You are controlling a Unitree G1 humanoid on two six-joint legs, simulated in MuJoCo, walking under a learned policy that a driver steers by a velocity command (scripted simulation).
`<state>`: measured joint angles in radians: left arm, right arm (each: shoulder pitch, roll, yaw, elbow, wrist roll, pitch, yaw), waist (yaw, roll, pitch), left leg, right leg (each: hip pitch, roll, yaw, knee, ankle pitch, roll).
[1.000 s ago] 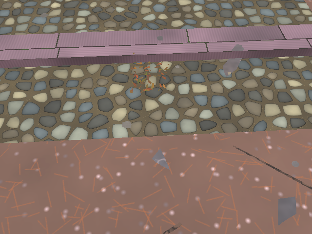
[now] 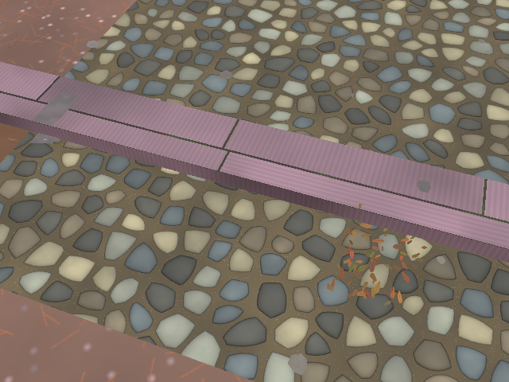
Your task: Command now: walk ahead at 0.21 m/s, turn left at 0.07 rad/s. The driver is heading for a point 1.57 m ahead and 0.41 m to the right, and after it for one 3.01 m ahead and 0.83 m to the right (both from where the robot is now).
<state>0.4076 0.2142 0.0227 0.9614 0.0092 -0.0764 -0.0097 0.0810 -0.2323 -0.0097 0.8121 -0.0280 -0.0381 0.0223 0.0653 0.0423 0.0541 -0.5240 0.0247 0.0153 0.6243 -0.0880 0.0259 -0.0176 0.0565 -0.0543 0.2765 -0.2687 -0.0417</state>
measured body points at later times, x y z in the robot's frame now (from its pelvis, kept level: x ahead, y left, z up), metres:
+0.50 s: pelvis +0.09 +0.01 +0.00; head +0.07 +0.00 +0.45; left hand +0.07 +0.26 -0.15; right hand +0.14 -0.24 -0.15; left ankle +0.13 +0.10 -0.72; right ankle +0.05 -0.09 -0.74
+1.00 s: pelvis +0.26 +0.07 +0.00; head +0.28 +0.08 +0.45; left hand +0.31 +0.32 -0.15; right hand +0.29 -0.19 -0.13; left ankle +0.25 +0.15 -0.74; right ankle +0.22 -0.06 -0.66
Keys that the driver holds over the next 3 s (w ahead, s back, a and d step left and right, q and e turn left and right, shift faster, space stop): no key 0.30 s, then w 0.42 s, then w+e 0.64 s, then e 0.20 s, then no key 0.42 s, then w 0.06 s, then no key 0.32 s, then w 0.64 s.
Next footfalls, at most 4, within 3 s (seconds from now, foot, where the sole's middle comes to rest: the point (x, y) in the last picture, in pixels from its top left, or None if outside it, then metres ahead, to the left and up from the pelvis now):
0.06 left None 0.18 0.09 -0.78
0.42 right None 0.09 -0.09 -0.78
0.80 left None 0.29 0.15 -0.78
1.32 right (310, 345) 0.56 -0.06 -0.78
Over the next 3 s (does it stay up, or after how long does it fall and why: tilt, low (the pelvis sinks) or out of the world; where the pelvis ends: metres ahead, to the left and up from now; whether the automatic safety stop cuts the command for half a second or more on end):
stays up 0.88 -0.13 0.00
